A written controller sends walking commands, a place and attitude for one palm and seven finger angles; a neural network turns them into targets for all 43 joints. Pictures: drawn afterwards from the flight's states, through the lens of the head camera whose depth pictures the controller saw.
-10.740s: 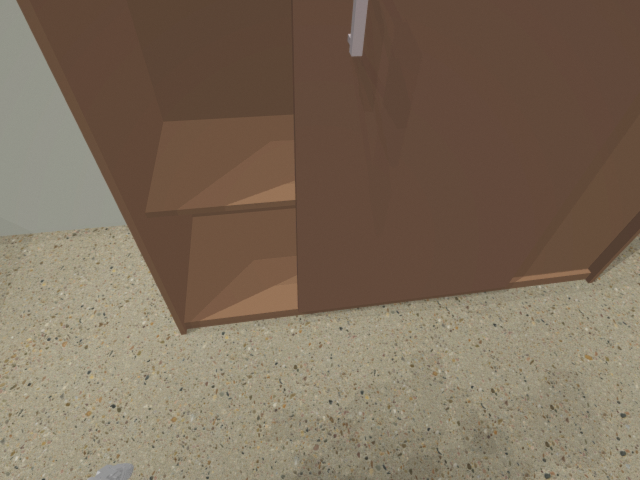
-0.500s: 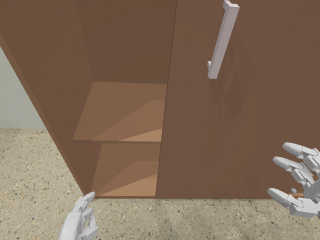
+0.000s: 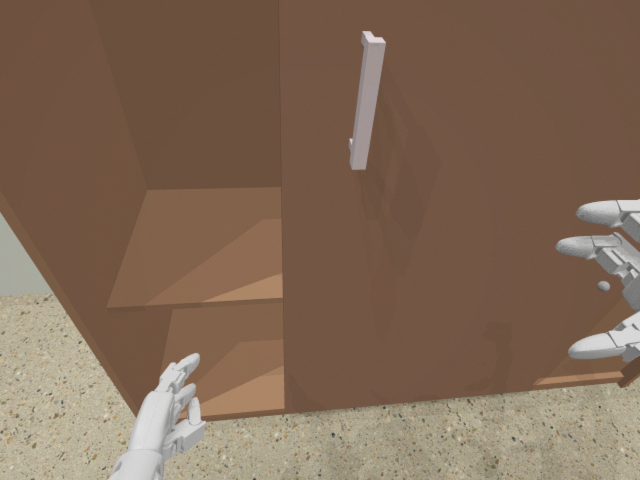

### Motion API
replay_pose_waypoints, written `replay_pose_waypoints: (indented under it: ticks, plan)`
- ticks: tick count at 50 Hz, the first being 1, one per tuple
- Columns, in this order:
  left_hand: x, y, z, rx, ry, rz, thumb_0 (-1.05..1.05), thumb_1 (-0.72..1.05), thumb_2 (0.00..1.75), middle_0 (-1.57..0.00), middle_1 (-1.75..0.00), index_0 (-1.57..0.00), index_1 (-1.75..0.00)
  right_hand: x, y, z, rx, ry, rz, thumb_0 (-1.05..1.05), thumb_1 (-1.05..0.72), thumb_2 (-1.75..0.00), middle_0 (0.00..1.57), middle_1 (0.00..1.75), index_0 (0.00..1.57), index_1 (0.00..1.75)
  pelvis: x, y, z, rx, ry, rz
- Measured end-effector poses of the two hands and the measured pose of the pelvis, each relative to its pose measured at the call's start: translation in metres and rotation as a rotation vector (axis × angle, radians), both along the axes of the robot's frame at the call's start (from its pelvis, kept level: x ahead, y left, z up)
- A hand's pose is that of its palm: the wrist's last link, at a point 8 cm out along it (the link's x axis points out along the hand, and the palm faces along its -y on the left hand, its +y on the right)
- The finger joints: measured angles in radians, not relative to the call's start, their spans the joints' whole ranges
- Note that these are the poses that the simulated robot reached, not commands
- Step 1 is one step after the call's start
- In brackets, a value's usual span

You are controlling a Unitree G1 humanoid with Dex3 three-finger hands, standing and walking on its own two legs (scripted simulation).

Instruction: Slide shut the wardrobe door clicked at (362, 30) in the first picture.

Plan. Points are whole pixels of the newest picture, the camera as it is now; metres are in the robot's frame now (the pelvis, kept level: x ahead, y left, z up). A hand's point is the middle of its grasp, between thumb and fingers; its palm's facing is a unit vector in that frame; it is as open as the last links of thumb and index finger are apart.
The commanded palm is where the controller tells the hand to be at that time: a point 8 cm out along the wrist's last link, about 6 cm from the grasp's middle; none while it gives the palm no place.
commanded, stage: raise the hand with hooked fingers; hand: right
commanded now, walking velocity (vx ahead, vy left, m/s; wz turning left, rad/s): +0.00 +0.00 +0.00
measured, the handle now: (362, 103) +0.49 -0.04 +0.27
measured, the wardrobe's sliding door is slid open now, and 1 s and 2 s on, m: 0.39 0.39 0.39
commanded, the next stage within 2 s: move the hooked fingers beside the handle in 0.78 s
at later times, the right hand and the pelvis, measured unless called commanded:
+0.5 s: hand (635, 223) +0.27 -0.27 +0.27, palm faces +0.00 +0.98 -0.21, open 14.0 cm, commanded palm +0.23 -0.31 +0.28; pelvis -0.01 +0.00 +0.00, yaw +0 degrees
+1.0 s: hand (613, 212) +0.29 -0.26 +0.27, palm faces +0.01 +0.98 -0.18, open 14.0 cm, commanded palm +0.26 -0.29 +0.28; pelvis +0.01 +0.02 +0.00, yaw +0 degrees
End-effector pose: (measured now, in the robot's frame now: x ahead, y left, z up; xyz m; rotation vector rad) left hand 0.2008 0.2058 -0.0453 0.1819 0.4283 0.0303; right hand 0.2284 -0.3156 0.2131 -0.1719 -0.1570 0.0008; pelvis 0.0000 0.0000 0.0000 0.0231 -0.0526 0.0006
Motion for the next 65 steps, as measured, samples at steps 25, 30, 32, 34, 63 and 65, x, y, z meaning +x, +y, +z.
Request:
replay_pose_waypoints:
  ticks: [25,30,32,34,63,65]
  plan:
    - [-0.02,0.027,-0.016,0.008,0.106,0.036,0.02,0.9,0.9,-0.2,-0.3,-0.2,-0.3,0.026,-0.01,0.062,-0.041,0.009,0.013,-0.01,0.5,-0.3,0.3,1.2,0.3,1.2,-0.006,0.005,0.001,-0.008,0.004,0.002]
    - [-0.018,0.033,-0.014,0.016,0.095,0.039,0.02,0.9,0.9,-0.2,-0.3,-0.2,-0.3,0.025,-0.002,0.059,-0.025,-0.01,0.019,-0.01,0.5,-0.3,0.31,1.2,0.3,1.2,-0.003,0.009,0.0,-0.009,0.0,0.002]
    - [-0.015,0.034,-0.013,0.014,0.088,0.037,0.02,0.9,0.9,-0.2,-0.3,-0.2,-0.3,0.025,-0.001,0.062,-0.026,-0.026,0.012,-0.01,0.5,-0.3,0.31,1.2,0.3,1.2,-0.002,0.011,0.0,-0.009,-0.001,0.002]
    - [-0.012,0.033,-0.013,0.009,0.084,0.032,0.02,0.9,0.9,-0.2,-0.3,-0.2,-0.3,0.026,-0.001,0.065,-0.028,-0.032,0.002,-0.01,0.5,-0.3,0.31,1.2,0.3,1.2,-0.001,0.013,0.0,-0.009,0.0,0.001]
    - [0.01,0.034,-0.017,-0.017,0.095,0.025,0.02,0.9,0.9,-0.2,-0.3,-0.2,-0.3,0.07,0.033,0.061,0.013,-0.017,0.066,-0.01,0.5,-0.3,0.31,1.2,0.3,1.2,0.013,0.018,0.0,-0.016,0.019,0.0]
    - [0.01,0.033,-0.017,-0.024,0.098,0.031,0.02,0.9,0.9,-0.2,-0.3,-0.2,-0.3,0.073,0.035,0.062,0.017,-0.02,0.068,-0.01,0.5,-0.3,0.31,1.2,0.3,1.2,0.014,0.018,0.0,-0.016,0.022,0.005]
